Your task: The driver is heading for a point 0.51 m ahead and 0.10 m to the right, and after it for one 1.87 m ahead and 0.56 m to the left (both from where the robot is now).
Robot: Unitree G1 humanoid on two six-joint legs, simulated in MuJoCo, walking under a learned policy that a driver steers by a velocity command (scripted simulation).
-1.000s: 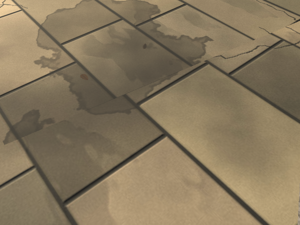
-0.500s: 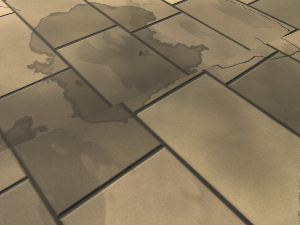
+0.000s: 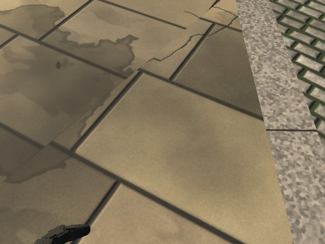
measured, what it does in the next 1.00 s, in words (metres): walks ahead: right foot, then left foot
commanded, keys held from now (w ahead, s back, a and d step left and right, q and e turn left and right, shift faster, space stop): w+e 0.50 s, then q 0.50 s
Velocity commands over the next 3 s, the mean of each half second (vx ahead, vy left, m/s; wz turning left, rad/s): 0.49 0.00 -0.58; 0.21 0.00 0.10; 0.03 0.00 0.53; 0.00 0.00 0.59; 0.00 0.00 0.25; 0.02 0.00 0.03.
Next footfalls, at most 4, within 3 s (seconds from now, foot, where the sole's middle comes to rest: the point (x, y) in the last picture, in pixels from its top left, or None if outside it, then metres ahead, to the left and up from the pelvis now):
0.02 right None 0.18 -0.08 -0.75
0.50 left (144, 231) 0.50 0.07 -0.75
0.90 right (205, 227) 0.50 -0.17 -0.75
1.30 left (137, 227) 0.51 0.10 -0.75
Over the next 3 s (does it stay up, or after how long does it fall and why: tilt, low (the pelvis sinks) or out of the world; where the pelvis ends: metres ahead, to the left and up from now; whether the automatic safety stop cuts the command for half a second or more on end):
stays up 0.49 0.03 0.01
